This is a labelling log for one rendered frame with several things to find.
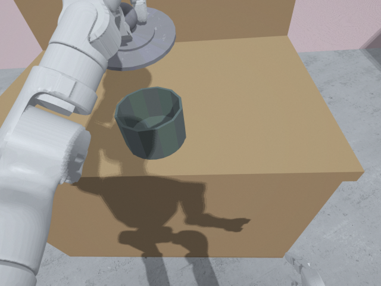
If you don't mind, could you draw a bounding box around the table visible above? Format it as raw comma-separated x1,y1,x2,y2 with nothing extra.
0,0,365,258

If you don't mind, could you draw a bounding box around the robot left upper arm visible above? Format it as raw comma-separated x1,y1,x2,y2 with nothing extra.
0,105,91,286

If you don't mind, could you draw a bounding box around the lid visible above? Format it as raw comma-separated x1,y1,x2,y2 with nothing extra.
107,7,176,71

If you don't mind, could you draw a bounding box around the right robot hand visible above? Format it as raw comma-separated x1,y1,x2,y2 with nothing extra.
282,252,325,286

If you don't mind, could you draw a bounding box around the pot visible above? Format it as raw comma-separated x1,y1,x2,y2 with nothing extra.
114,86,186,160

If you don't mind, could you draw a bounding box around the knob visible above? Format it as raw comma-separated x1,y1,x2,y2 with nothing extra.
120,2,138,30

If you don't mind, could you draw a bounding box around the robot left forearm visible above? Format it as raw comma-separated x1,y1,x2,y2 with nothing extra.
0,0,121,159

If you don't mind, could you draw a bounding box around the left robot hand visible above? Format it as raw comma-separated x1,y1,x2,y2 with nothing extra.
115,0,148,40

